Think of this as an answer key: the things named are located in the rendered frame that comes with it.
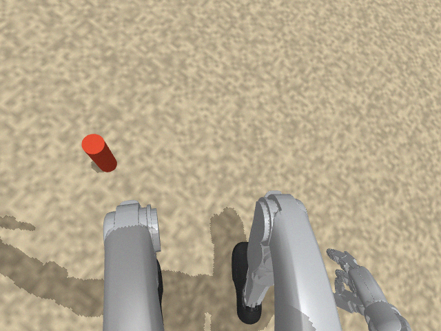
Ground right robot foot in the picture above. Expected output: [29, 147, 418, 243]
[232, 242, 262, 324]

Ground can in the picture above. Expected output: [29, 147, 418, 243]
[81, 134, 117, 172]

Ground right robot hand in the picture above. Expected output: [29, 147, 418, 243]
[327, 249, 388, 316]

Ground right robot arm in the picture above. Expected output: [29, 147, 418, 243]
[364, 302, 412, 331]

